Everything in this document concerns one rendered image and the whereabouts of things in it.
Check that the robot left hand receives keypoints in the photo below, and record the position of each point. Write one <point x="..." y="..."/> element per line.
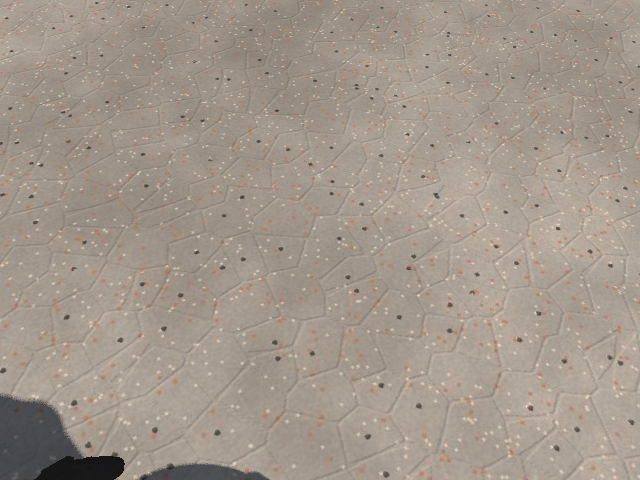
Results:
<point x="89" y="468"/>

